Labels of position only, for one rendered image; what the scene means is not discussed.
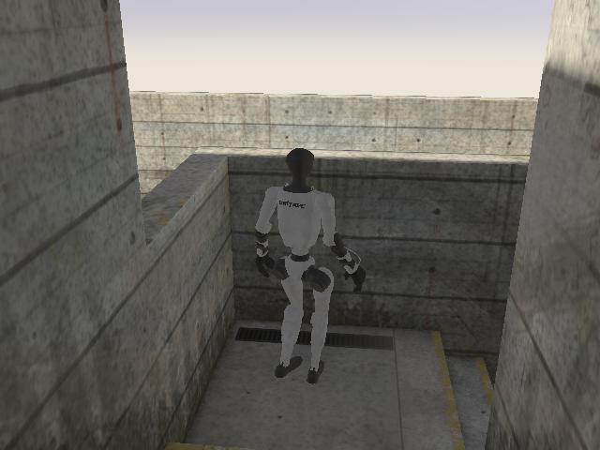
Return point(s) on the robot left upper arm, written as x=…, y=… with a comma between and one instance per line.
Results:
x=268, y=207

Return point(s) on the left robot hand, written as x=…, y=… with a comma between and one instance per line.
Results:
x=269, y=262

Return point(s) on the robot right upper arm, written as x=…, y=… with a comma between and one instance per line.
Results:
x=326, y=203

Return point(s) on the robot right shin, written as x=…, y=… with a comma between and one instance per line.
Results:
x=317, y=342

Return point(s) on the robot right forearm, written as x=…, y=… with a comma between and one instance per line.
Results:
x=343, y=255

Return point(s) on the right robot hand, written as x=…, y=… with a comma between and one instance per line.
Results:
x=358, y=278

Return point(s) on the robot left forearm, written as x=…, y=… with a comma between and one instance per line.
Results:
x=262, y=243

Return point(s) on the robot left thigh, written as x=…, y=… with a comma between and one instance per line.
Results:
x=293, y=289

